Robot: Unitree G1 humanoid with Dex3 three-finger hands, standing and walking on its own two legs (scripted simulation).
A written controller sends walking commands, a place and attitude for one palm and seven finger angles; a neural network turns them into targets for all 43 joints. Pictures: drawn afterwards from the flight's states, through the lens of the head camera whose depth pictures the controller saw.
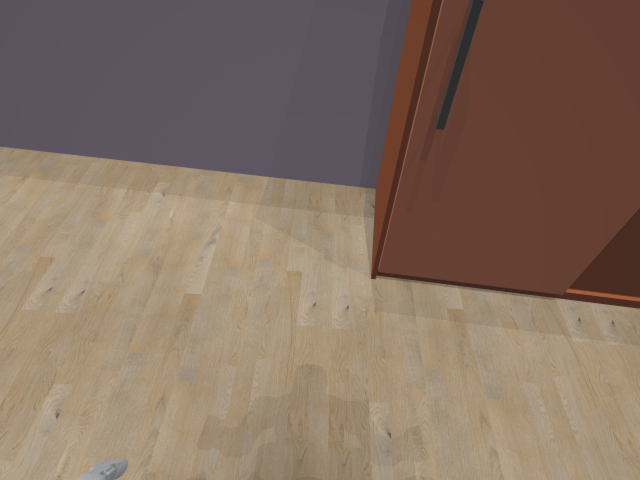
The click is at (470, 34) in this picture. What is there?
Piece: wardrobe's sliding door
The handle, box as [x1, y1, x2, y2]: [436, 0, 483, 129]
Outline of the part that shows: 483,0 470,0 470,6 441,107 437,114 436,128 443,129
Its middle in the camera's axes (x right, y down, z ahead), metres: +0.31 -0.39 +0.88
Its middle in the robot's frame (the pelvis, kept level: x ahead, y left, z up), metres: +0.95 -0.25 +0.10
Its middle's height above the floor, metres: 0.87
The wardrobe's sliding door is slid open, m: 0.00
